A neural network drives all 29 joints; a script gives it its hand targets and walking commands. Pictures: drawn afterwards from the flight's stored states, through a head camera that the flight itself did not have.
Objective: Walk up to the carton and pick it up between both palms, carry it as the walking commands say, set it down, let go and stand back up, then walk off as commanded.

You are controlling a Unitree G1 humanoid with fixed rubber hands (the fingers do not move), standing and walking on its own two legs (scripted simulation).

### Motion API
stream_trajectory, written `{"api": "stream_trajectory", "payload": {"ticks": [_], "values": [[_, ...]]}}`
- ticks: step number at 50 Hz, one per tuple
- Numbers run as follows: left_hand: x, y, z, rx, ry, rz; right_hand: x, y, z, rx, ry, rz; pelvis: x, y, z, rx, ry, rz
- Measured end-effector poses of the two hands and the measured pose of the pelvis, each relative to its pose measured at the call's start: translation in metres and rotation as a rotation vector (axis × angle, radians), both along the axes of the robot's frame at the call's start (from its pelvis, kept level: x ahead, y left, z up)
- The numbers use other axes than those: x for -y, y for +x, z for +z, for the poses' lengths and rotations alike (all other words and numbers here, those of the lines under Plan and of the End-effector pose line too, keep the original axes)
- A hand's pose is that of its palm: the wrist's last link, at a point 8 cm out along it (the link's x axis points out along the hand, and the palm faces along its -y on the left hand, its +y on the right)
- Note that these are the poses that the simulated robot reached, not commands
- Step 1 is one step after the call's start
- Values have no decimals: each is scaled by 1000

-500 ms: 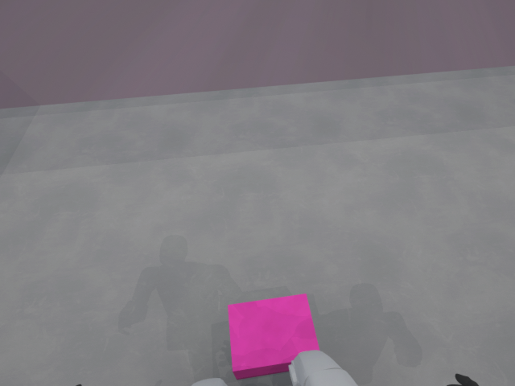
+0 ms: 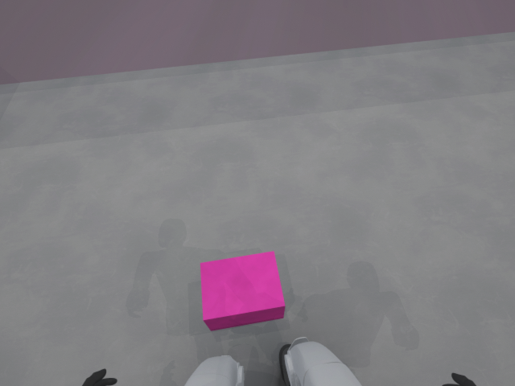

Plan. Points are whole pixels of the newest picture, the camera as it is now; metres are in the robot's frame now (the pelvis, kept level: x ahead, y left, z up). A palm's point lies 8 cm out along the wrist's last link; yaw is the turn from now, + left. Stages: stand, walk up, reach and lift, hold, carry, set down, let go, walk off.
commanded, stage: walk up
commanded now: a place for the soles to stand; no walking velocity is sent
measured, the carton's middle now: (242, 291) +0.46 +0.09 -0.66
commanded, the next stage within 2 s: none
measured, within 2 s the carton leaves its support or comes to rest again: neither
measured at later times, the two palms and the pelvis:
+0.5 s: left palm out of the picture -0.05 +0.34 -0.09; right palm out of the picture -0.04 -0.30 -0.09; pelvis -0.11 +0.01 +0.01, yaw +0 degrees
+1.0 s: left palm out of the picture -0.03 +0.39 -0.10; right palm out of the picture -0.04 -0.26 -0.07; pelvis -0.08 +0.06 +0.02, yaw +2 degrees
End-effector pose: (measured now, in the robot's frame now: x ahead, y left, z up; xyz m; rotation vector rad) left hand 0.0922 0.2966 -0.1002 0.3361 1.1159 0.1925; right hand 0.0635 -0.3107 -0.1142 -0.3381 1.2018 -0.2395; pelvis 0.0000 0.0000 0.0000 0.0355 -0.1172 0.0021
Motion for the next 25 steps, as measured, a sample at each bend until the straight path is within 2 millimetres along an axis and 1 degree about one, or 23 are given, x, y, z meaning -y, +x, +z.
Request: {"api": "stream_trajectory", "payload": {"ticks": [3, 5, 7, 9, 14, 16, 19, 21, 25], "values": [[-6, -16, -5, 16, -9, 3, -6, -18, 0, 7, 1, 3, -7, -18, -4, 11, -11, 0], [-12, -26, -10, 29, -18, 2, -12, -34, 0, 7, -3, 3, -13, -32, -6, 27, -18, 0], [-17, -36, -9, 40, -23, 5, -16, -52, 3, 6, -8, -1, -18, -44, -5, 46, -25, 2], [-23, -50, -7, 38, -21, 19, -18, -64, 8, 10, -18, -3, -21, -54, -2, 55, -30, 4], [-42, -91, -5, -6, 5, 89, -17, -75, 17, 32, -31, 10, -20, -74, 2, 25, -32, 0], [-46, -104, -2, -22, 21, 101, -15, -81, 18, 35, -25, 10, -18, -81, 3, 10, -30, -2], [-48, -118, 3, -29, 47, 109, -9, -90, 16, 39, -10, 11, -11, -91, 3, 0, -23, -5], [-45, -128, 5, -26, 53, 115, -7, -95, 15, 42, -4, 12, -7, -97, 4, 7, -26, -7], [-44, -147, 13, -42, 53, 110, -8, -101, 23, 41, 4, 23, -7, -106, 12, 2, -29, -4]]}}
